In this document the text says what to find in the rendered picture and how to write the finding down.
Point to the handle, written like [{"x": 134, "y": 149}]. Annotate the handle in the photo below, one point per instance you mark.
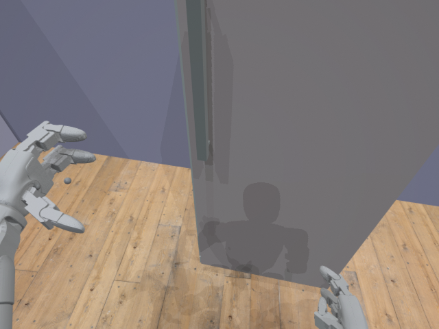
[{"x": 197, "y": 51}]

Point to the robot left hand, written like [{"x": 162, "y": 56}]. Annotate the robot left hand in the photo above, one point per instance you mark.
[{"x": 20, "y": 170}]

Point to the left robot forearm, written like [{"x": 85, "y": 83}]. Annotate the left robot forearm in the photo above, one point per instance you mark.
[{"x": 12, "y": 223}]

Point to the robot right hand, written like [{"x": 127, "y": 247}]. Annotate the robot right hand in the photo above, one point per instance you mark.
[{"x": 346, "y": 310}]

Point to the fridge door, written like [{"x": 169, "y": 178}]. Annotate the fridge door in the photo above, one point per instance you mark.
[{"x": 320, "y": 113}]

